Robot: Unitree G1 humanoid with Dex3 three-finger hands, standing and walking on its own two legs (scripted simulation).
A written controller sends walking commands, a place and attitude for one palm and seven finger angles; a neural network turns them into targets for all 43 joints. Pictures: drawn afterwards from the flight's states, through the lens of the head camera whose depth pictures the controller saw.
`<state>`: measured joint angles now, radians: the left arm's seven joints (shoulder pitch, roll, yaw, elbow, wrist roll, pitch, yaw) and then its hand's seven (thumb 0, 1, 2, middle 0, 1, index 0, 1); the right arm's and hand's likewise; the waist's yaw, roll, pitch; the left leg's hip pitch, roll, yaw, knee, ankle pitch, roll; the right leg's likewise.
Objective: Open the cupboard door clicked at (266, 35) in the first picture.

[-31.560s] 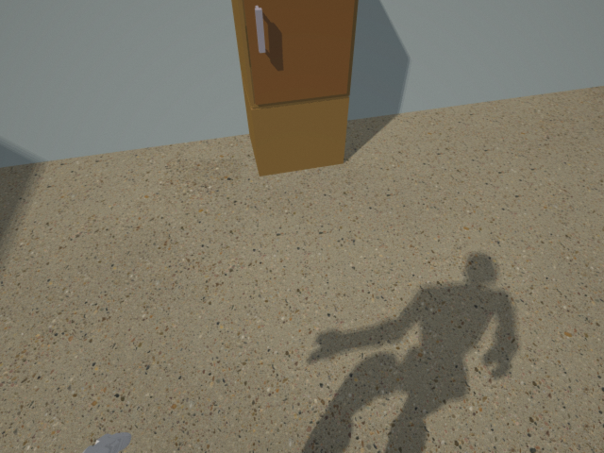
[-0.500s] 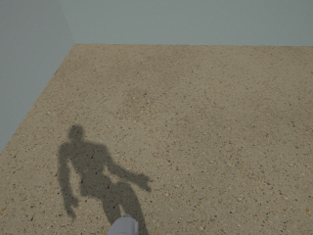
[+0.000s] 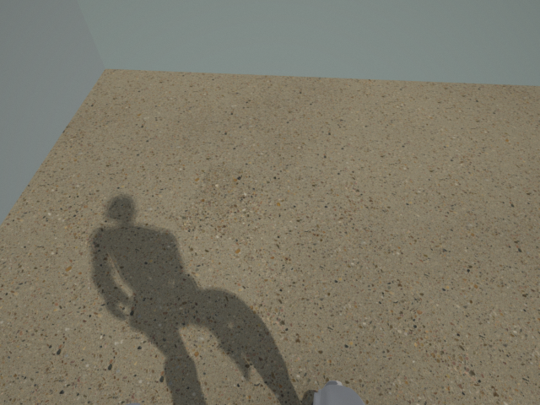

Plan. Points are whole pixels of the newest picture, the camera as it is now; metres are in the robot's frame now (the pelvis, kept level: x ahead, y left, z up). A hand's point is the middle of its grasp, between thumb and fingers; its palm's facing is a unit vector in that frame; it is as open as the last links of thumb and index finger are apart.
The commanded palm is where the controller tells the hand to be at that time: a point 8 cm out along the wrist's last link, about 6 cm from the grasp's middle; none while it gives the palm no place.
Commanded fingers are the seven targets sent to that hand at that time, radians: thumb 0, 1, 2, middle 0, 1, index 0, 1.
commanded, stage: turn to face it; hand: left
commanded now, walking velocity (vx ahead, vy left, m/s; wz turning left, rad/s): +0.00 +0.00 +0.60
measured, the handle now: out of the picture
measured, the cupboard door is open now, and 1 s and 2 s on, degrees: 42 42 42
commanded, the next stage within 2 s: none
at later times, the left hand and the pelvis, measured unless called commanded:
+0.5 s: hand out of the picture +0.09 +0.21 -0.20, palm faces +0.35 -0.92 -0.19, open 7.3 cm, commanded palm none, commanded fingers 0.00 0.90 0.90 -0.20 -0.30 -0.20 -0.30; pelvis +0.09 +0.00 -0.02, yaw +19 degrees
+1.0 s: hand out of the picture +0.13 +0.18 -0.15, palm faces +0.51 -0.81 -0.29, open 7.4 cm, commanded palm none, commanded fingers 0.00 0.90 0.90 -0.20 -0.30 -0.20 -0.30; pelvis +0.13 -0.05 -0.01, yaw +34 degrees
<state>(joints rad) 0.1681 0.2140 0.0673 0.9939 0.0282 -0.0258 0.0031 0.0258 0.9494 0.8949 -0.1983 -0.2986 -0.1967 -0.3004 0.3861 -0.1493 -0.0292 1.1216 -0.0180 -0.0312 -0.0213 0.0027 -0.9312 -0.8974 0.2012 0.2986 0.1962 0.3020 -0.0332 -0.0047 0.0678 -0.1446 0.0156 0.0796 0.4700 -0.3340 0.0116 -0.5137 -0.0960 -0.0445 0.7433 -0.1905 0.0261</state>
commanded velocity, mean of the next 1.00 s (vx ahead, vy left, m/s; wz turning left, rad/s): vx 0.00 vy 0.00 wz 0.60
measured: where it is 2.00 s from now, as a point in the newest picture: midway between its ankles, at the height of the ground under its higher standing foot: outside the picture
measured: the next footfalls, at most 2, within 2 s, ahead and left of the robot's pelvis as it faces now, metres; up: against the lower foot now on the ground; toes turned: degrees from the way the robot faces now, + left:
right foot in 0.06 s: +0.13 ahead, -0.14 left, +0.00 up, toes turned -5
left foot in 0.46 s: +0.13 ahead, +0.10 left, +0.00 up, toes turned +26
